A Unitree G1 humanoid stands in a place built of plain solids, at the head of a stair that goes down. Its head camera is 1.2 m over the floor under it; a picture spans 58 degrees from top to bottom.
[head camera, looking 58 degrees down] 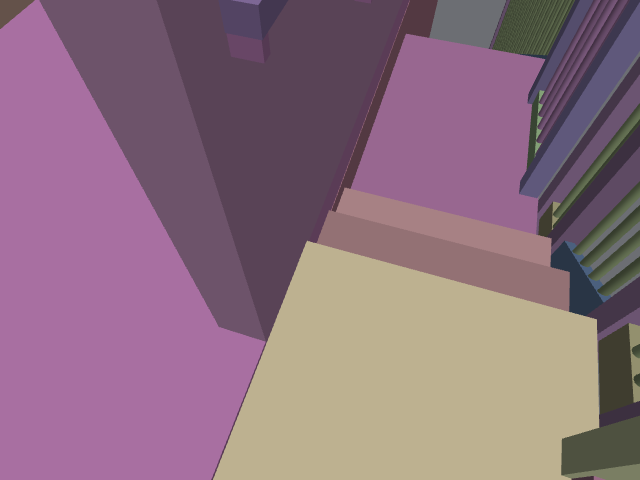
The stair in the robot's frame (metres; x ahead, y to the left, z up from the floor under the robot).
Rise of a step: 0.17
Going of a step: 0.26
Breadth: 0.90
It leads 18 degrees to the right of straight ahead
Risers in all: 3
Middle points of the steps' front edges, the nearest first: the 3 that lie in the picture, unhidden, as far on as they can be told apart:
0.61 -0.38 0.00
0.86 -0.46 -0.17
1.10 -0.54 -0.33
